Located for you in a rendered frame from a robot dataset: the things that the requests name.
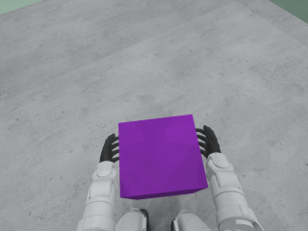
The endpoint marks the left robot forearm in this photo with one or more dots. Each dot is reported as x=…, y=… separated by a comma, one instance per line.
x=99, y=210

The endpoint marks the robot left thigh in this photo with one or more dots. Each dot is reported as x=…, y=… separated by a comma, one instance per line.
x=131, y=221

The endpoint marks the right robot hand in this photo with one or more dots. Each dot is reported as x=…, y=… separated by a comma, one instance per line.
x=211, y=145

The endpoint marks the left robot hand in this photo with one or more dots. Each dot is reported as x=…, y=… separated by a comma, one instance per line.
x=107, y=152

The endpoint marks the right robot forearm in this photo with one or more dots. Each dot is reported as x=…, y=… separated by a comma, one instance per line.
x=228, y=195

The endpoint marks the left robot shin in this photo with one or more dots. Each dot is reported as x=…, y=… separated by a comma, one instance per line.
x=136, y=210

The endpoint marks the carton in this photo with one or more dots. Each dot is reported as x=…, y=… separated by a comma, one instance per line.
x=159, y=157

